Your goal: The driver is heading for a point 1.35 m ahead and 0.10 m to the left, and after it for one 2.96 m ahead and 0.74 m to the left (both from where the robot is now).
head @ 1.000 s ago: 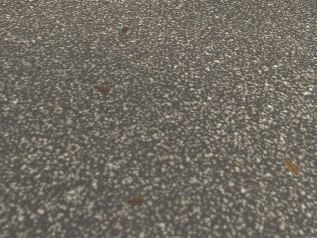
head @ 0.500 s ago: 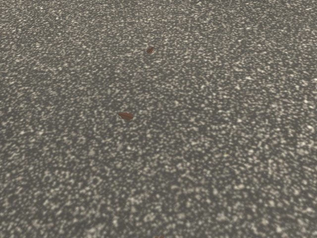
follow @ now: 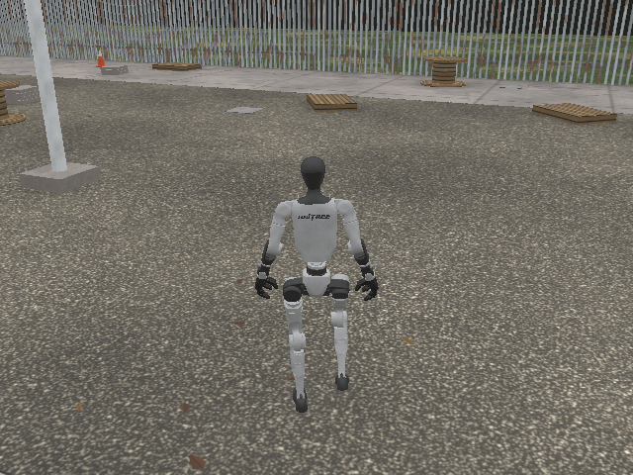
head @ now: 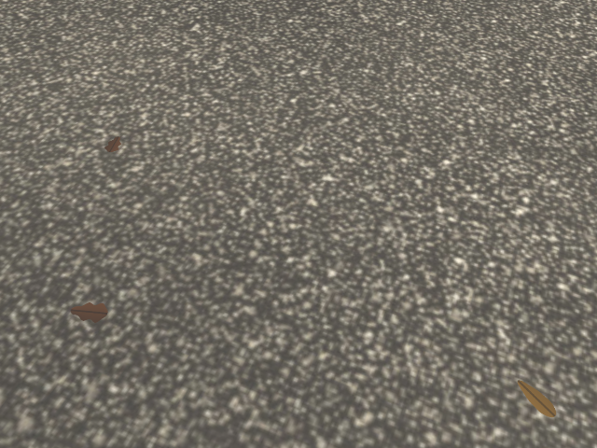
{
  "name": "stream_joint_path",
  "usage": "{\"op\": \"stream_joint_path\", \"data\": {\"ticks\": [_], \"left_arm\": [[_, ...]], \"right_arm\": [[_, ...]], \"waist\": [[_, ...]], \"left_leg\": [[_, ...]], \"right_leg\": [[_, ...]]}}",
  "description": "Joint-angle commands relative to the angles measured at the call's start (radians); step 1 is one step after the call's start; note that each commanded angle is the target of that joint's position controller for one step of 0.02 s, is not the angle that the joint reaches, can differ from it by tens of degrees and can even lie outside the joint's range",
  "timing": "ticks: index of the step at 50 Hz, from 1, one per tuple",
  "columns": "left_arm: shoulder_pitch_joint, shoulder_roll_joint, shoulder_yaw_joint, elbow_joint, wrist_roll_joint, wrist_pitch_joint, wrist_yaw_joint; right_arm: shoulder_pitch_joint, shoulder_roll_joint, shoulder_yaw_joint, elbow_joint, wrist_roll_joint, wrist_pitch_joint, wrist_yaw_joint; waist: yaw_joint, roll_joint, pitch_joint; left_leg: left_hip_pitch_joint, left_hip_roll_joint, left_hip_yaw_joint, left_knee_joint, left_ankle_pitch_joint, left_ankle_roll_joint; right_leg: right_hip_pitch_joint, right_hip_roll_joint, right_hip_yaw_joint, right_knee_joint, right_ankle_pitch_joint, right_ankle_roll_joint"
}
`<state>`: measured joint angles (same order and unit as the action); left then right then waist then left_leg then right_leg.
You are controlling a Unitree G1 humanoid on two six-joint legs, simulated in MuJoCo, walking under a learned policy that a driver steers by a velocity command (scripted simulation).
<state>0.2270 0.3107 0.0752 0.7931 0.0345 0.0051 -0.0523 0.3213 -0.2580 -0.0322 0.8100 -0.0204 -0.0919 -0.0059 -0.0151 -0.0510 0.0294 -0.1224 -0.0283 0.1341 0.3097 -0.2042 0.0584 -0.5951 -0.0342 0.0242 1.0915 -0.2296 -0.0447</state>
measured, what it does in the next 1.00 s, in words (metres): walks ahead: right foot, then left foot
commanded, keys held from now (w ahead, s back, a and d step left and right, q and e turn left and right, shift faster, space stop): w+e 0.06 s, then w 0.22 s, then w+q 0.72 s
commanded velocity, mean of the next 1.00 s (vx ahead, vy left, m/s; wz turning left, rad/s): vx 0.50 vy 0.00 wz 0.13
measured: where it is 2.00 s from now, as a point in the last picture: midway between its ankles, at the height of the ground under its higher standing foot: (254, 249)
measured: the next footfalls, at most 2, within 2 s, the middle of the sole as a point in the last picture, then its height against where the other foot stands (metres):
right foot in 0.28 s outside the picture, level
left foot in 0.82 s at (278, 404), level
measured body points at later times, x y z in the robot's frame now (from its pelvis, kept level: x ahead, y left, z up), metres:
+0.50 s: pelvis +0.27 -0.06 +0.00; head +0.29 -0.07 +0.45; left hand +0.35 +0.20 -0.13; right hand +0.29 -0.32 -0.15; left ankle +0.29 +0.10 -0.66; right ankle +0.25 -0.11 -0.75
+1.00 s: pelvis +0.54 -0.01 -0.01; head +0.57 +0.00 +0.44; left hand +0.59 +0.26 -0.13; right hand +0.65 -0.27 -0.14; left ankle +0.55 +0.03 -0.75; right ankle +0.54 -0.18 -0.66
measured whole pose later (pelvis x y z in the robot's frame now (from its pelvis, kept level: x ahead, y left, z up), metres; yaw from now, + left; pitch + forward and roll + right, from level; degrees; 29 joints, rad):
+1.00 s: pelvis +0.54 -0.01 -0.01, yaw +13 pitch +0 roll +0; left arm 0.19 0.24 0.03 0.82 0.04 -0.06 -0.01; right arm 0.27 -0.27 -0.07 0.89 0.00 -0.03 0.01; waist 0.00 -0.02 0.07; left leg -0.23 -0.14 0.02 0.41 -0.18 0.14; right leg -0.50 -0.10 0.02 1.16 -0.32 0.01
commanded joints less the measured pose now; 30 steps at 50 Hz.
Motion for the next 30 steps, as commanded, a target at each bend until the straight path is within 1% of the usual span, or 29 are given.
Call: {"op": "stream_joint_path", "data": {"ticks": [1, 3, 5, 7, 9, 10, 11, 12, 13, 14, 15, 16, 17, 18, 19, 20, 21, 22, 23, 24, 27, 29, 30], "left_arm": [[-0.043, 0.011, -0.005, -0.075, 0.002, -0.001, -0.016], [-0.113, -0.003, -0.016, -0.099, -0.001, -0.006, -0.023], [-0.188, -0.022, -0.03, -0.122, 0.001, -0.012, -0.029], [-0.245, -0.025, -0.039, -0.142, 0.004, -0.016, -0.03], [-0.267, -0.019, -0.042, -0.15, 0.008, -0.019, -0.023], [-0.261, -0.013, -0.041, -0.148, 0.011, -0.022, -0.017], [-0.236, -0.005, -0.039, -0.139, 0.015, -0.026, -0.009], [-0.167, 0.009, -0.032, -0.116, 0.018, -0.031, -0.002], [-0.031, 0.028, -0.021, -0.068, 0.024, -0.042, 0.007], [0.13, 0.077, 0.0, -0.015, 0.038, -0.05, 0.02], [0.23, 0.195, 0.029, -0.005, 0.051, -0.051, 0.037], [0.247, 0.197, 0.035, -0.008, 0.005, -0.04, 0.046], [0.155, 0.166, 0.027, 0.001, -0.014, -0.041, 0.052], [0.091, 0.1, 0.008, 0.005, -0.012, -0.049, 0.052], [0.046, 0.051, -0.006, 0.009, -0.011, -0.06, 0.049], [0.018, 0.019, -0.015, 0.015, -0.017, -0.07, 0.05], [0.017, 0.003, -0.02, 0.021, -0.015, -0.08, 0.049], [0.035, 0.004, -0.019, 0.031, -0.015, -0.092, 0.049], [0.047, 0.016, -0.016, 0.044, -0.018, -0.102, 0.048], [0.06, 0.025, -0.013, 0.054, -0.019, -0.108, 0.048], [0.101, 0.016, -0.015, 0.077, -0.016, -0.114, 0.051], [0.111, 0.009, -0.019, 0.088, -0.018, -0.115, 0.054], [0.119, 0.012, -0.02, 0.094, -0.019, -0.115, 0.057]], "right_arm": [[0.015, -0.092, -0.022, -0.033, 0.003, -0.018, 0.0], [0.026, -0.091, -0.022, -0.018, 0.001, -0.016, 0.002], [0.06, -0.098, -0.023, 0.004, 0.0, -0.016, 0.003], [0.102, -0.114, -0.025, 0.032, -0.001, -0.011, 0.001], [0.139, -0.125, -0.025, 0.062, -0.001, -0.001, -0.002], [0.146, -0.134, -0.025, 0.075, -0.001, 0.004, -0.004], [0.15, -0.148, -0.026, 0.087, -0.001, 0.01, -0.007], [0.151, -0.162, -0.027, 0.098, -0.003, 0.017, -0.008], [0.149, -0.166, -0.025, 0.104, 0.002, 0.025, -0.01], [0.137, -0.149, -0.018, 0.088, 0.009, 0.025, -0.011], [0.197, -0.024, 0.013, 0.033, 0.036, 0.02, 0.01], [0.162, -0.112, -0.017, 0.042, 0.028, 0.024, 0.004], [0.058, -0.129, -0.027, 0.018, 0.025, 0.024, 0.003], [0.043, -0.096, -0.018, 0.017, 0.03, 0.016, 0.007], [0.058, -0.081, -0.019, 0.039, 0.024, 0.024, 0.009], [0.095, -0.069, -0.019, 0.059, 0.005, 0.042, 0.011], [0.123, -0.052, -0.019, 0.079, -0.006, 0.058, 0.018], [0.124, -0.045, -0.022, 0.082, -0.008, 0.067, 0.026], [0.108, -0.037, -0.024, 0.077, -0.006, 0.073, 0.032], [0.073, -0.032, -0.026, 0.068, -0.005, 0.076, 0.037], [-0.042, -0.029, -0.028, 0.035, -0.003, 0.077, 0.043], [-0.112, -0.019, -0.022, 0.012, -0.004, 0.072, 0.049], [-0.149, -0.012, -0.018, 0.001, -0.005, 0.069, 0.052]], "waist": [[0.012, 0.127, 0.021], [0.002, 0.125, 0.036], [-0.02, 0.123, 0.05], [-0.036, 0.123, 0.065], [-0.04, 0.123, 0.068], [-0.031, 0.128, 0.06], [-0.013, 0.142, 0.037], [0.022, 0.152, -0.009], [0.084, 0.137, -0.086], [0.151, 0.109, -0.183], [0.142, -0.121, -0.349], [0.157, -0.052, -0.403], [0.124, 0.019, -0.22], [0.082, 0.02, -0.101], [0.041, 0.031, -0.038], [0.006, 0.003, -0.008], [-0.004, -0.013, -0.009], [-0.01, -0.007, -0.011], [-0.018, -0.008, 0.001], [-0.016, -0.012, 0.016], [0.006, -0.015, 0.056], [0.016, -0.015, 0.069], [0.024, -0.015, 0.074]], "left_leg": [[0.059, 0.274, -0.14, -0.165, 0.299, 0.094], [0.058, 0.251, -0.071, -0.163, 0.337, 0.082], [0.051, 0.244, -0.034, -0.163, 0.366, 0.077], [0.086, 0.262, -0.018, -0.162, 0.408, 0.077], [0.153, 0.281, -0.008, -0.128, 0.505, 0.078], [0.185, 0.287, 0.001, -0.088, 0.624, 0.077], [0.21, 0.291, 0.012, -0.021, 0.787, 0.074], [0.227, 0.292, 0.024, 0.09, 0.918, 0.07], [0.189, 0.275, 0.052, 0.258, 0.921, 0.056], [0.012, 0.252, 0.059, 0.477, 0.702, 0.04], [-0.393, 0.111, 0.061, 0.879, 0.0, -0.009], [-0.502, 0.01, -0.104, 1.06, -0.333, -0.011], [-0.56, 0.063, -0.188, 1.047, -0.233, 0.002], [-0.529, 0.092, -0.188, 0.967, -0.169, 0.008], [-0.476, 0.118, -0.188, 0.89, -0.135, 0.009], [-0.416, 0.125, -0.185, 0.848, -0.113, -0.001], [-0.37, 0.121, -0.18, 0.838, -0.091, -0.006], [-0.371, 0.114, -0.178, 0.837, -0.069, -0.007], [-0.397, 0.115, -0.178, 0.825, -0.04, -0.009], [-0.435, 0.121, -0.179, 0.807, -0.001, -0.012], [-0.538, 0.125, -0.172, 0.715, 0.114, -0.022], [-0.545, 0.118, -0.147, 0.599, 0.186, -0.023], [-0.535, 0.113, -0.125, 0.538, 0.216, -0.022]], "right_leg": [[-0.136, -0.037, 0.015, -0.038, 0.101, 0.016], [-0.118, -0.032, -0.017, -0.155, 0.177, 0.017], [-0.062, -0.018, -0.049, -0.294, 0.223, 0.006], [-0.024, -0.003, -0.085, -0.392, 0.201, -0.015], [0.006, 0.019, -0.108, -0.458, 0.143, -0.044], [0.04, 0.039, -0.123, -0.483, 0.099, -0.062], [0.097, 0.069, -0.139, -0.501, 0.048, -0.082], [0.187, 0.101, -0.146, -0.526, 0.008, -0.105], [0.365, 0.128, -0.146, -0.601, 0.04, -0.129], [0.635, 0.045, -0.044, -0.612, 0.046, -0.165], [1.019, -0.316, 0.427, -0.619, 0.039, -0.294], [0.99, -0.413, 0.664, -0.746, 0.136, -0.337], [0.842, -0.348, 0.449, -0.763, 0.184, -0.288], [0.678, -0.303, 0.32, -0.806, 0.233, -0.241], [0.573, -0.251, 0.22, -0.846, 0.259, -0.185], [0.492, -0.213, 0.145, -0.88, 0.266, -0.149], [0.449, -0.196, 0.103, -0.905, 0.272, -0.134], [0.445, -0.189, 0.079, -0.923, 0.295, -0.132], [0.446, -0.185, 0.048, -0.94, 0.311, -0.129], [0.451, -0.182, 0.017, -0.957, 0.315, -0.124], [0.485, -0.168, -0.061, -0.978, 0.344, -0.109], [0.5, -0.156, -0.112, -0.976, 0.375, -0.099], [0.51, -0.155, -0.134, -0.974, 0.396, -0.094]]}}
